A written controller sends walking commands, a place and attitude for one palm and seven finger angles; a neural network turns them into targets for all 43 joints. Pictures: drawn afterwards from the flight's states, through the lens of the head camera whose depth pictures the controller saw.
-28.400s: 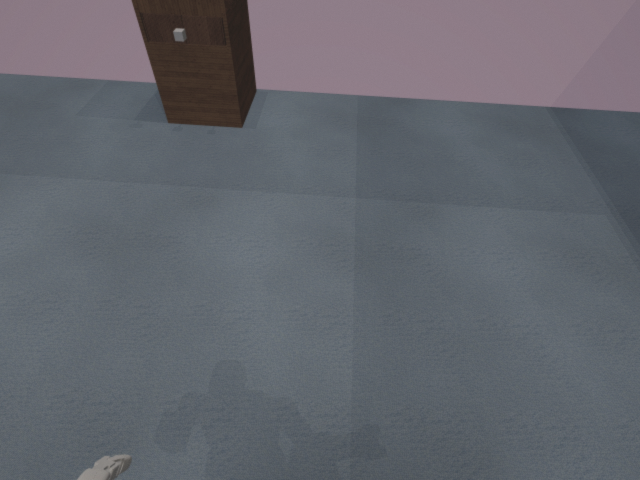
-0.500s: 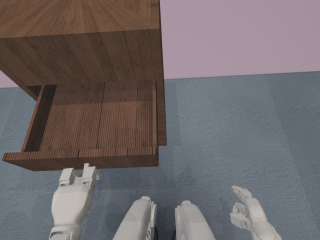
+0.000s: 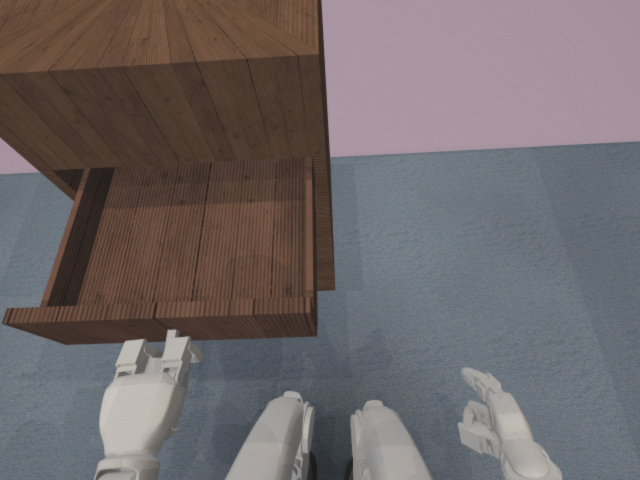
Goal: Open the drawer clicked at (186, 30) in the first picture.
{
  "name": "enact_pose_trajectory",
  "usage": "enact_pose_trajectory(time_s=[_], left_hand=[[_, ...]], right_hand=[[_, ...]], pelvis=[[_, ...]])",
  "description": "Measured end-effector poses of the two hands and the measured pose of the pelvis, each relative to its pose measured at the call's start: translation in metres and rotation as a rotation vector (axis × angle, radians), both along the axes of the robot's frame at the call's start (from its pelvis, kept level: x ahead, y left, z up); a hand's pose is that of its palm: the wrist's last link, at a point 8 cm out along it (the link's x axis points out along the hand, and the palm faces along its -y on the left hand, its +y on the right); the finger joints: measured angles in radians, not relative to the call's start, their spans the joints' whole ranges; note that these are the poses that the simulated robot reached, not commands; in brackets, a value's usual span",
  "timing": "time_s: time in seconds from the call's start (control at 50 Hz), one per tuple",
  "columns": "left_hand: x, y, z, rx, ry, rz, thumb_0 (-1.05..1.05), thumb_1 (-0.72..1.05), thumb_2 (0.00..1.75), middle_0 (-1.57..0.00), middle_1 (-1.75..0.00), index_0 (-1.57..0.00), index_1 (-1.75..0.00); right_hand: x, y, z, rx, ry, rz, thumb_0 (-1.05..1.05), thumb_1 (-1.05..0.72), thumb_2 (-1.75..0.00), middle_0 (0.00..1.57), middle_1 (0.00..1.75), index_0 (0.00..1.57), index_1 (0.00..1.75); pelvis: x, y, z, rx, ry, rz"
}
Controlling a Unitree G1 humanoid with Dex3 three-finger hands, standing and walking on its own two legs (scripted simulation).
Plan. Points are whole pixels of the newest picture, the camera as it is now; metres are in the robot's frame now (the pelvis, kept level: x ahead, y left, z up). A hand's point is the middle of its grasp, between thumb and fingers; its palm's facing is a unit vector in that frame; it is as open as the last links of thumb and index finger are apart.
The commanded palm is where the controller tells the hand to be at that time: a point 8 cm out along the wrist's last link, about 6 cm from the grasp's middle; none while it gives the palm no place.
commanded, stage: pull the drawer open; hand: left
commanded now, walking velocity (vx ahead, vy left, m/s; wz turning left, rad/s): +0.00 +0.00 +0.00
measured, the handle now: (168, 361) +0.26 +0.23 -0.08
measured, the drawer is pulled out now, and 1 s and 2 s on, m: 0.24 0.26 0.27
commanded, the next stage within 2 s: open the thumb to release the handle in 1.32 s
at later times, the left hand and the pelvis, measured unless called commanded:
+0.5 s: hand (165, 422) +0.19 +0.22 -0.08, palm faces -0.18 -0.12 -0.98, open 8.0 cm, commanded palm +0.15 +0.22 -0.03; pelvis -0.01 +0.00 +0.00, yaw +0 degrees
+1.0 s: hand (162, 435) +0.17 +0.22 -0.08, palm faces -0.18 -0.12 -0.98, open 8.0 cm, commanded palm +0.13 +0.22 -0.03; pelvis -0.02 -0.01 -0.01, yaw +0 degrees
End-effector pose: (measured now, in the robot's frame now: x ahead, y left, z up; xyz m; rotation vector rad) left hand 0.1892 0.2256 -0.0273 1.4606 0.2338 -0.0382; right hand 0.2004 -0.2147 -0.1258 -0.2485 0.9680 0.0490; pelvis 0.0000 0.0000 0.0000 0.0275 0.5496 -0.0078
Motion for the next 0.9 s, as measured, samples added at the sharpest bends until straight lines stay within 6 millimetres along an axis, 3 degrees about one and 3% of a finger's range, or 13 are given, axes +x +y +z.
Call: enact_pose_trajectory(time_s=[0.9], left_hand=[[-0.025,-0.002,0.001,-0.004,0.014,-0.003,0.06,0.48,0.6,-0.16,-1.25,-0.26,-1.27]], right_hand=[[-0.014,-0.006,-0.009,0.015,-0.002,-0.013,0.01,-0.91,-0.9,0.2,0.3,0.2,0.3]], pelvis=[[-0.015,-0.007,-0.007,0.012,-0.022,-0.002]])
